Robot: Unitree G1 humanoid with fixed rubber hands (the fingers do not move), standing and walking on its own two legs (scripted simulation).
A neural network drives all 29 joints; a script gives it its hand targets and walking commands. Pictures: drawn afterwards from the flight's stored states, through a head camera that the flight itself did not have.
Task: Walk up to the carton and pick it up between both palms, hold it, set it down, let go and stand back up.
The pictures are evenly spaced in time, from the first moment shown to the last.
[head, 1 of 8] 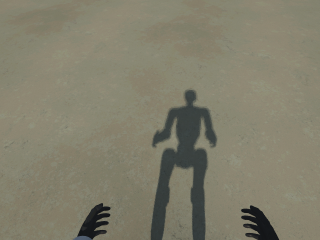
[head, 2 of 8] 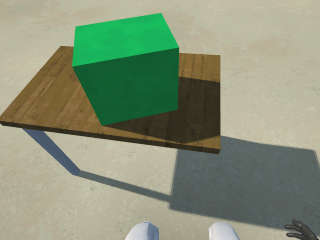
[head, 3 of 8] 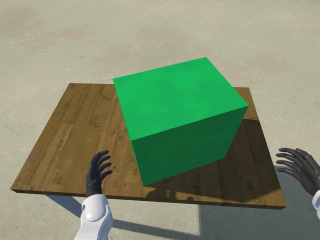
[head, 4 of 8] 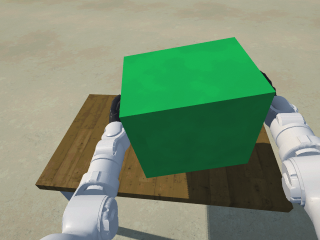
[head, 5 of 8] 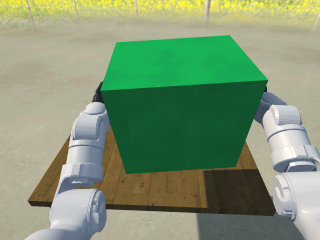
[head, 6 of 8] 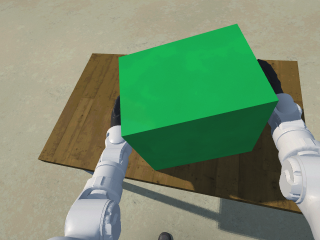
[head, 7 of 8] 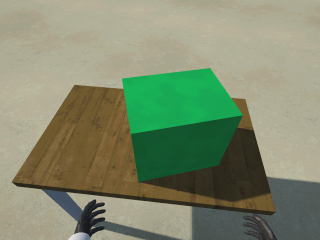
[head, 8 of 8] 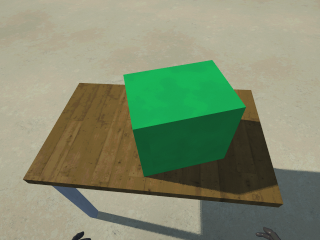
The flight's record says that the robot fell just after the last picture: no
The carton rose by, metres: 0.25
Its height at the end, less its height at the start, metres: +0.00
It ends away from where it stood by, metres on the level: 0.01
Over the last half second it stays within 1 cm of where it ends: yes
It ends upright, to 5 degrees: yes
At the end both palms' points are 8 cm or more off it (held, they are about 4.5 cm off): yes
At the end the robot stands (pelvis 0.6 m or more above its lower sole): yes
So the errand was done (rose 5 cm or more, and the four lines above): yes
